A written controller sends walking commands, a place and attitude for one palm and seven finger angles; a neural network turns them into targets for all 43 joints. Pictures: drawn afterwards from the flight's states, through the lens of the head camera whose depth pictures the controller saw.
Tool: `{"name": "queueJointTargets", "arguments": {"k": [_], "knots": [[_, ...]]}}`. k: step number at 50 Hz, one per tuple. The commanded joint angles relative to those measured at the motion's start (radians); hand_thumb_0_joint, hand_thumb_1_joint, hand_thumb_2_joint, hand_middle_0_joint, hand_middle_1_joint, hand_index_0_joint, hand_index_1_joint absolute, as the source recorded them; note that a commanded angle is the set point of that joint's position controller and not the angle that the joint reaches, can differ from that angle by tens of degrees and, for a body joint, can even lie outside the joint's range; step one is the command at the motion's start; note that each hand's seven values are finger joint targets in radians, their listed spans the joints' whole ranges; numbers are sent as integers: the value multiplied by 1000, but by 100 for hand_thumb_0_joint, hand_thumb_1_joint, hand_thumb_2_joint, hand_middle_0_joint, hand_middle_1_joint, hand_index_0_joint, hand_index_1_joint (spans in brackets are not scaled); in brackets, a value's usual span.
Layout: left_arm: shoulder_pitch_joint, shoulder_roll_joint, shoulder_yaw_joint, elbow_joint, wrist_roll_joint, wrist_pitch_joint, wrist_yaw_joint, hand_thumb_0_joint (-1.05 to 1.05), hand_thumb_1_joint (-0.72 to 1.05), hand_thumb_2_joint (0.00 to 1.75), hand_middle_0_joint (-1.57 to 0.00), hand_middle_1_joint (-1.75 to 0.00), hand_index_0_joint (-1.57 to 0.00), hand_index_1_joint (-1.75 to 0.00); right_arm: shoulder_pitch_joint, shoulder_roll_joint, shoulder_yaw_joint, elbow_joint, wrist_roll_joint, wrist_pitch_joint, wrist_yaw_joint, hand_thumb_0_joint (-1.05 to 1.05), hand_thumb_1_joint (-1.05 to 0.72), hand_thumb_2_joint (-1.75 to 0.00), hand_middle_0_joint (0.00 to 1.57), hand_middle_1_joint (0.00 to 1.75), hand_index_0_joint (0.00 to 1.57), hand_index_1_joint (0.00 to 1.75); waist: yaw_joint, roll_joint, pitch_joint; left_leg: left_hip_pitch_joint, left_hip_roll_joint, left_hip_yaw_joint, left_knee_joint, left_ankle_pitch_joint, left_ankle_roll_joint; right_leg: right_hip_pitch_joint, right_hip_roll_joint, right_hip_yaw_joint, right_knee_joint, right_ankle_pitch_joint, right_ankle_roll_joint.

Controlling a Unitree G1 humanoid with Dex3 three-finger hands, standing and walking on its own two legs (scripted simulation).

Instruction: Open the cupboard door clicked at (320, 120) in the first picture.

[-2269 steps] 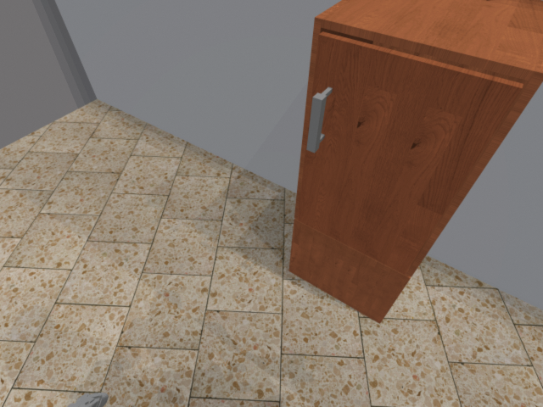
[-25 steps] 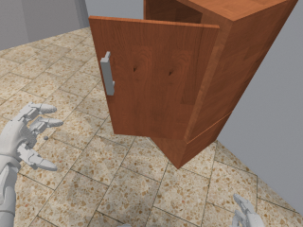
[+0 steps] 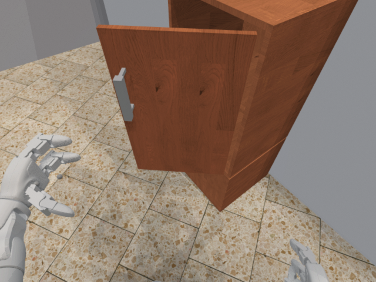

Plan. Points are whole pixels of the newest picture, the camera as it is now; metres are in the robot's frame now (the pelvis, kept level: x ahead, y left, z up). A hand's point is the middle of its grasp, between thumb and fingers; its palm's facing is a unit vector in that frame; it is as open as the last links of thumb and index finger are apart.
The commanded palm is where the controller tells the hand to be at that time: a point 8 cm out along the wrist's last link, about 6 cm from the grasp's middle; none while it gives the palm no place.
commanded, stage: move the hooked fingers beside the handle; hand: left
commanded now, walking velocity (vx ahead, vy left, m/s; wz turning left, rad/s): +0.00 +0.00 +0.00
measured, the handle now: (125, 95) +0.56 +0.21 +0.07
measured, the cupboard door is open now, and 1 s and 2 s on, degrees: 48 48 48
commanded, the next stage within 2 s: none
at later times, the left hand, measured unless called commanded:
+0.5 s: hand (75, 147) +0.36 +0.27 +0.09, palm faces -0.03 -1.00 -0.02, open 14.0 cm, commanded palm +0.34 +0.32 +0.09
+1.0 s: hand (87, 126) +0.43 +0.27 +0.08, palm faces -0.03 -1.00 -0.01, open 14.0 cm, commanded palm +0.41 +0.31 +0.08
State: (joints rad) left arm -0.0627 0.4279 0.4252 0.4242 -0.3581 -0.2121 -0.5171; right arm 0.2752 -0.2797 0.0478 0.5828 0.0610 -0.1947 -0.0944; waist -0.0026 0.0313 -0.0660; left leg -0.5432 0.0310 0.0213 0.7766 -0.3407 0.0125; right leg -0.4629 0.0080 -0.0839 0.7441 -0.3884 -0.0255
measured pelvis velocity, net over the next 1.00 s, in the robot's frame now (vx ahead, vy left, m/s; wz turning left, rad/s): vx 0.00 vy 0.02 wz -0.03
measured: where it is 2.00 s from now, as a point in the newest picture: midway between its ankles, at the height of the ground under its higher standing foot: outside the picture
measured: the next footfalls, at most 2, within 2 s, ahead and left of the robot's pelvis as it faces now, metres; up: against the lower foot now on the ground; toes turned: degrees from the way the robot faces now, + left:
none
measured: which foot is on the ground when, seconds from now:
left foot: down 0.00-1.00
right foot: down 0.00-1.00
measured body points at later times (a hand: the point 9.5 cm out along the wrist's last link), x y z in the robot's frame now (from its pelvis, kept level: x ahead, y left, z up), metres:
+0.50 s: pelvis +0.00 +0.00 +0.00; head +0.05 +0.01 +0.44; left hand +0.36 +0.32 +0.09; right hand +0.10 -0.27 -0.10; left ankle +0.03 +0.11 -0.71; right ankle -0.01 -0.10 -0.71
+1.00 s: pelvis +0.00 +0.02 -0.01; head +0.07 +0.04 +0.43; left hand +0.43 +0.32 +0.09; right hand +0.06 -0.25 -0.11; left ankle +0.03 +0.11 -0.71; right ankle -0.01 -0.10 -0.71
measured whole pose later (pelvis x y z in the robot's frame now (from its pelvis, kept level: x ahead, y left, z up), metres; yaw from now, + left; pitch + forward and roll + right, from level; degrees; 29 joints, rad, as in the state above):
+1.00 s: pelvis +0.00 +0.02 -0.01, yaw -2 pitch +13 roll -2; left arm -0.62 0.54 0.42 0.98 -0.21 -0.32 -0.46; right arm 0.36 -0.28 0.04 0.61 0.04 -0.03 -0.07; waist -0.09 0.00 -0.08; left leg -0.70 0.03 0.05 0.85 -0.37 0.04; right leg -0.62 0.01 -0.06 0.80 -0.39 0.00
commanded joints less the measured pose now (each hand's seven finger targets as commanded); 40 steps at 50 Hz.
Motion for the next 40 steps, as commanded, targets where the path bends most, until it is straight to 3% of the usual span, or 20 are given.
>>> {"name": "queueJointTargets", "arguments": {"k": [1, 4, 7, 8, 10, 11, 12, 14, 17, 20, 21, 23, 24, 25, 28, 30, 32, 36, 38, 40], "knots": [[-345, 297, 86, -172, -21, -66, 9, 0, -50, 30, -30, -120, -30, -120, -32, -146, -64, -126, 1, -40, -16, 0, -90, -90, 20, 30, 20, 30, -25, 17, -174, 148, -32, -29, -78, 147, 25, 3, 7, 85, -135, 192, 15], [-396, 295, 71, -130, -3, -81, 8, 0, -50, 30, -30, -120, -30, -120, -27, -144, -63, -119, 2, -36, -19, 0, -90, -90, 20, 30, 20, 30, -22, 65, -211, 160, -34, -30, -85, 135, 24, 0, 6, 82, -129, 171, 12], [-455, 314, 74, -67, 1, -85, 8, 0, -50, 30, -30, -120, -30, -120, -17, -148, -63, -107, 3, -29, -22, 0, -90, -90, 20, 30, 20, 30, -29, 19, -219, 150, -32, -31, -78, 137, 27, 8, 5, 93, -129, 182, 14], [-477, 310, 63, -50, 6, -83, 6, 0, -50, 30, -30, -120, -30, -120, -17, -148, -62, -107, 4, -26, -21, 0, -90, -90, 20, 30, 20, 30, -32, 34, -221, 143, -33, -29, -78, 130, 26, 3, 4, 93, -128, 177, 15], [-480, 339, 88, -1, 12, -83, 6, 0, -50, 30, -30, -120, -30, -120, -11, -151, -63, -104, 3, -20, -19, 0, -90, -90, 20, 30, 20, 30, -19, 43, -232, 133, -34, -30, -78, 139, 25, 16, 1, 93, -122, 186, 13], [-476, 370, 112, 21, 11, -81, 5, 0, -50, 30, -30, -120, -30, -120, -2, -156, -65, -104, 1, -13, -18, 0, -90, -90, 20, 30, 20, 30, -14, 2, -241, 124, -31, -31, -72, 156, 26, 37, 3, 95, -116, 208, 12], [-490, 351, 91, 40, 15, -80, -2, 0, -50, 30, -30, -120, -30, -120, -4, -153, -63, -110, 3, -8, -15, 0, -90, -90, 20, 30, 20, 30, -20, 16, -243, 115, -34, -22, -71, 154, 27, 35, 1, 104, -117, 217, 17], [-528, 383, 112, 79, 22, -84, -1, 0, -50, 30, -30, -120, -30, -120, 6, -156, -65, -106, 4, 3, -14, 0, -90, -90, 20, 30, 20, 30, -20, 35, -234, 101, -32, -23, -70, 142, 24, 19, 3, 98, -113, 200, 15], [-552, 364, 91, 98, 26, -98, -6, 0, -50, 30, -30, -120, -30, -120, 24, -156, -68, -113, 3, 14, -8, 0, -90, -90, 20, 30, 20, 30, -22, 31, -268, 117, -31, -22, -66, 172, 28, 22, 10, 91, -100, 238, 13], [-582, 347, 74, 75, 29, -119, -2, 0, -50, 30, -30, -120, -30, -120, 39, -157, -77, -108, 2, 21, -3, 0, -90, -90, 20, 30, 20, 30, -26, 76, -296, 162, -29, -29, -69, 193, 26, -8, 18, 71, -89, 247, 7], [-573, 339, 69, 84, 22, -117, -4, 0, -50, 30, -30, -120, -30, -120, 46, -160, -76, -114, -1, 26, -2, 0, -90, -90, 20, 30, 20, 30, -24, 56, -296, 164, -29, -29, -64, 211, 27, -3, 22, 70, -83, 266, 3], [-593, 377, 100, 145, 28, -106, 1, 0, -50, 30, -30, -120, -30, -120, 58, -167, -76, -103, -1, 40, -2, 0, -90, -90, 20, 30, 20, 30, -34, 8, -277, 117, -28, -25, -65, 182, 28, -6, 20, 75, -87, 254, 13], [-619, 384, 99, 176, 37, -103, 4, 0, -50, 30, -30, -120, -30, -120, 60, -169, -74, -98, 0, 46, -2, 0, -90, -90, 20, 30, 20, 30, -37, 12, -247, 99, -26, -29, -71, 160, 26, -26, 19, 70, -89, 226, 12], [-668, 379, 81, 157, 46, -111, 7, 0, -50, 30, -30, -120, -30, -120, 62, -169, -76, -97, -1, 48, -2, 0, -90, -90, 20, 30, 20, 30, -42, 44, -258, 111, -26, -32, -74, 153, 26, -39, 18, 67, -85, 207, 10], [-702, 386, 84, 157, 55, -128, 16, 0, -50, 30, -30, -120, -30, -120, 79, -168, -79, -97, -5, 59, 0, 0, -90, -90, 20, 30, 20, 30, -43, 52, -312, 141, -25, -33, -65, 176, 27, -35, 24, 68, -76, 223, 8], [-737, 377, 68, 164, 66, -145, 23, 0, -50, 30, -30, -120, -30, -120, 87, -167, -78, -89, -6, 65, 2, 0, -90, -90, 20, 30, 20, 30, -47, 99, -311, 168, -20, -44, -67, 191, 22, -67, 28, 57, -68, 217, 1], [-774, 350, 42, 178, 67, -149, 27, 0, -50, 30, -30, -120, -30, -120, 98, -168, -80, -83, -8, 72, 3, 0, -90, -90, 20, 30, 20, 30, -62, 78, -330, 196, -15, -49, -58, 210, 24, -90, 32, 52, -64, 227, 2], [-815, 393, 66, 267, 84, -143, 40, 0, -50, 30, -30, -120, -30, -120, 119, -178, -79, -67, -12, 90, 4, 0, -90, -90, 20, 30, 20, 30, -61, 54, -320, 164, -13, -54, -54, 214, 24, -95, 31, 49, -57, 224, -1], [-851, 395, 57, 275, 100, -146, 44, 0, -50, 30, -30, -120, -30, -120, 127, -177, -79, -66, -14, 98, 8, 0, -90, -90, 20, 30, 20, 30, -62, 96, -346, 189, -11, -60, -49, 249, 17, -110, 29, 45, -46, 242, 0], [-832, 400, 70, 273, 101, -155, 52, 0, -50, 30, -30, -120, -30, -120, 136, -178, -85, -70, -16, 105, 13, 0, -90, -90, 20, 30, 20, 30, -56, 88, -370, 214, -6, -65, -45, 281, 14, -116, 32, 41, -43, 252, -1]]}}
